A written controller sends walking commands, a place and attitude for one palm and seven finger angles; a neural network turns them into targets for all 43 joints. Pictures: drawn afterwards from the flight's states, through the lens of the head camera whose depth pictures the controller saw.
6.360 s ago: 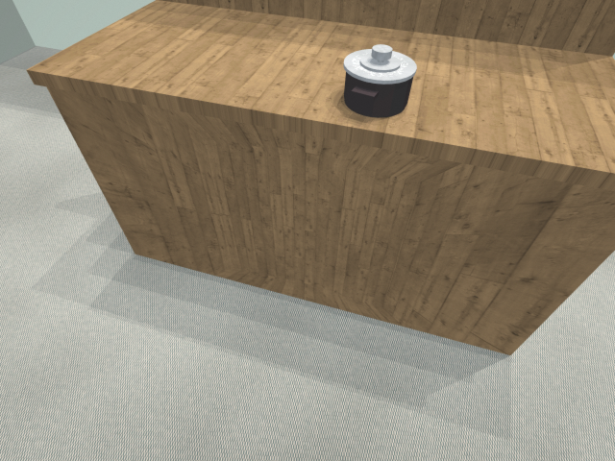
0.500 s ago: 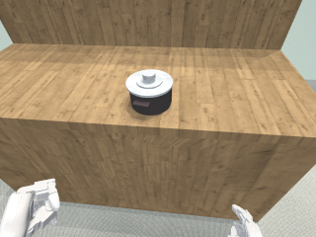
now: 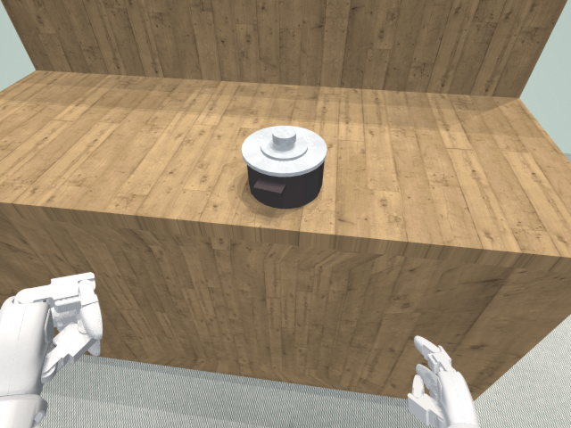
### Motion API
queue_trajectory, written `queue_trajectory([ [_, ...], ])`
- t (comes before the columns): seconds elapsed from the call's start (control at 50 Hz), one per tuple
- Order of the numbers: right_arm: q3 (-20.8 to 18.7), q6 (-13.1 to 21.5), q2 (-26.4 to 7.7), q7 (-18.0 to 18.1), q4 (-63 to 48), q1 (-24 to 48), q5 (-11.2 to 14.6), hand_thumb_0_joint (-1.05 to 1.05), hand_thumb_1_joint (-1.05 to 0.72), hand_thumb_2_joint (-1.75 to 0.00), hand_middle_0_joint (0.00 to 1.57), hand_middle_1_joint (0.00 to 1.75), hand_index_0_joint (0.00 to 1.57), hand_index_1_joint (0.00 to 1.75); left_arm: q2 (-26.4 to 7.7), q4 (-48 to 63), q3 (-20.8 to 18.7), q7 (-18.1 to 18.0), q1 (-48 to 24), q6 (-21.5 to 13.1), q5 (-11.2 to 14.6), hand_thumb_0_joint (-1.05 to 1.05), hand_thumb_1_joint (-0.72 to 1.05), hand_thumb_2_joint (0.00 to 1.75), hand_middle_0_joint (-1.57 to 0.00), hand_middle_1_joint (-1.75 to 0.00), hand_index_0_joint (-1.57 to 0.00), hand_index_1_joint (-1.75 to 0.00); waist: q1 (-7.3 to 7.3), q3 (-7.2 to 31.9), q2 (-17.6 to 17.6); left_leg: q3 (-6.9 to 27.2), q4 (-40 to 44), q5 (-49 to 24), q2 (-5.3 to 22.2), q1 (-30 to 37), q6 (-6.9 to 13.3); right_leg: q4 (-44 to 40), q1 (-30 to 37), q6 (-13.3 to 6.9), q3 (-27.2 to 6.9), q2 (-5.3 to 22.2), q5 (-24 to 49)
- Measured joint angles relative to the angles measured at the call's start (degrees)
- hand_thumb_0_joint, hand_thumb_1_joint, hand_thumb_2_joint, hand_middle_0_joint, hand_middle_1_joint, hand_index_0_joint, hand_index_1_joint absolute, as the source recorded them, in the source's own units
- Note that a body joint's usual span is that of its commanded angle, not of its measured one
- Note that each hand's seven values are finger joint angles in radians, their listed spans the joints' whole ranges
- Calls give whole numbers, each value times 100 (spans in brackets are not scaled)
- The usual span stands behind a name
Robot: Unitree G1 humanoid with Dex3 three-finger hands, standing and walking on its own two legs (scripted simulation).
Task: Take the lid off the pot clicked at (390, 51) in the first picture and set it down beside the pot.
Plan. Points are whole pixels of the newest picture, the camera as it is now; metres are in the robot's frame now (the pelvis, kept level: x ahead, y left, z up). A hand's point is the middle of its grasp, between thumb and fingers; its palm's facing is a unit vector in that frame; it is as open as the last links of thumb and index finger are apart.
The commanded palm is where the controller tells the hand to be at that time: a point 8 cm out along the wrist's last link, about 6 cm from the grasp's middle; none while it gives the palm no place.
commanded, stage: raise the hand higher, near the body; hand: left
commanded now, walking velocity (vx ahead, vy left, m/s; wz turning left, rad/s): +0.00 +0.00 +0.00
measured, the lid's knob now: (284, 135) +0.56 +0.10 +0.14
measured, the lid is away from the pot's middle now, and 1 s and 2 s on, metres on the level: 0.00 0.00 0.00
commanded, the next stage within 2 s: reach forward and open the fingers in 0.18 s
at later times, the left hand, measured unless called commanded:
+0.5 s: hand (77, 286) +0.19 +0.25 +0.18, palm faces +0.36 -0.22 -0.91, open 2.9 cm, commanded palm +0.15 +0.26 +0.21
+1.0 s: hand (100, 251) +0.23 +0.25 +0.18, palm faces -0.01 -0.02 -1.00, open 6.3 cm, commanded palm +0.20 +0.25 +0.24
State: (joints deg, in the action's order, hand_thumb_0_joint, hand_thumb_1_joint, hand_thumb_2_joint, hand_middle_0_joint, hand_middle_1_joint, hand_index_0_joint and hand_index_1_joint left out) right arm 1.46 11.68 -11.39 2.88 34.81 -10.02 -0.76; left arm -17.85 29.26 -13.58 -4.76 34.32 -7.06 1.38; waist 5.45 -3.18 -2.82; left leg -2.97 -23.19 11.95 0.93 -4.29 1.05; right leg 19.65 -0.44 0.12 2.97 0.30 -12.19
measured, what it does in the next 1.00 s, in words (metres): stands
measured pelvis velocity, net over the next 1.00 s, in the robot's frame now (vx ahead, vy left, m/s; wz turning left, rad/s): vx -0.02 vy -0.01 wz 0.03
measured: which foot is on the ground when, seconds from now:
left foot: down 0.00-1.00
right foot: down 0.00-1.00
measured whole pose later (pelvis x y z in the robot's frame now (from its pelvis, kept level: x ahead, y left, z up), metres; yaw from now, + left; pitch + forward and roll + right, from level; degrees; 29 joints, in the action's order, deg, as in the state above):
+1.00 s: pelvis -0.02 -0.01 +0.00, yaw +2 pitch -4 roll +0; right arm 2.5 -2.2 -16.7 1.2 34.9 -3.5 1.7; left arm -39.2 15.7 -5.1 18.5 -0.6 8.4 -42.4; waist 5.3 -1.4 -7.9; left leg -1.0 -23.2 9.3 0.3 -9.7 0.4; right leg 23.8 -6.9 -0.8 4.8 0.9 -12.6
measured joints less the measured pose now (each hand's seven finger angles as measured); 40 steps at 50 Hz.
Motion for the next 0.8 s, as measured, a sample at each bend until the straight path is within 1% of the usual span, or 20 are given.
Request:
queue_trajectory([
  [0.12, 59, -63, 43, -17, 90, -63, -20, 1, -90, -89, 20, 30, 20, 30, -75, 69, -162, 6, -237, -32, 42, 2, 89, 90, -131, -150, -131, -150, 3, -24, -28, 6, -2, 1, 4, 1, -2, -12, 10, -2, 5, -5, 4],
  [0.3, 26, -92, -12, -16, 251, -135, -24, 1, -90, -89, 20, 30, 21, 30, -151, 130, -420, -10, -584, -172, 110, 2, 89, 90, -131, -150, -131, -150, -39, -59, -63, -6, 28, -19, 23, -7, -16, -38, -9, -14, -10, -25, 26],
  [0.32, 36, -163, -43, -26, 222, -158, -50, 1, -90, -89, 20, 30, 20, 30, -238, 179, -422, -93, -618, -57, -375, 1, 89, 90, -131, -150, -131, -150, -27, 8, -51, -11, -6, -13, 21, -96, -19, 36, -118, -17, -14, -19, 5],
  [0.34, 42, -294, -93, -64, 155, -171, -65, 1, -90, -89, 20, 30, 20, 30, -367, 260, -381, -171, -674, 153, -888, 1, 88, 91, -131, -149, -131, -150, -19, 66, -40, -4, -71, 0, 6, -215, -21, 170, -264, -19, -5, 1, -46],
  [0.38, 22, -530, -213, -160, 46, -120, -55, 1, -90, -89, 20, 30, 20, 30, -586, 408, -243, -286, -849, 544, -1651, 1, 87, 91, -131, -148, -131, -148, -9, 78, -61, 30, -205, 21, -39, -418, -17, 435, -506, -23, 31, 54, -161],
  [0.42, -21, -763, -328, -236, -27, -9, -45, 1, -90, -89, 20, 30, 20, 30, -778, 517, -125, -361, -920, 854, -2383, 1, 85, 93, -130, -145, -130, -146, 32, 87, -140, 17, -312, 39, -59, -593, -9, 625, -723, -18, 16, 82, -226],
  [0.46, -54, -1028, -421, -277, -80, 133, -2, 1, -90, -89, 20, 30, 20, 30, -1011, 593, -61, -352, -885, 1146, -2971, 1, 81, 95, -129, -141, -129, -142, 70, 110, -240, -12, -392, 55, -58, -729, -2, 743, -888, -16, -14, 87, -252],
  [0.52, -114, -1312, -493, -261, -58, 332, 86, 1, -90, -89, 20, 30, 20, 30, -1350, 429, 60, -207, -1076, 1438, -3660, 1, 75, 100, -128, -134, -128, -134, 124, 153, -364, 10, -458, 54, -74, -862, 6, 851, -1025, -22, 7, 106, -286],
  [0.56, -127, -1404, -510, -237, 5, 458, 164, 1, -90, -89, 20, 30, 20, 30, -1473, 163, 155, -38, -1331, 1555, -3966, 1, 70, 103, -127, -128, -127, -128, 147, 180, -424, 50, -456, 32, -91, -893, 5, 871, -1050, -24, 46, 121, -296],
  [0.62, -112, -1433, -490, -195, 64, 584, 228, 1, -90, -89, 20, 30, 20, 30, -1558, -223, 314, 326, -1690, 1677, -4200, 1, 62, 109, -125, -118, -125, -119, 156, 231, -470, 103, -397, -9, -111, -858, -4, 845, -1008, -31, 98, 137, -293],
  [0.68, -52, -1397, -463, -155, 94, 649, 257, 1, -90, -89, 20, 30, 20, 30, -1623, -495, 491, 729, -2015, 1744, -4280, 1, 53, 115, -123, -108, -123, -109, 152, 280, -485, 157, -322, -43, -120, -764, -18, 773, -895, -42, 153, 139, -282],
  [0.8, 73, -1336, -420, -107, 102, 748, 252, 1, -90, -89, 20, 30, 20, 30, -1846, -906, 730, 1454, -2701, 1711, -4362, 0, 34, 127, -118, -88, -118, -88, 109, 280, -476, 221, -176, -107, -105, -550, -52, 599, -651, -74, 216, 112, -222],
])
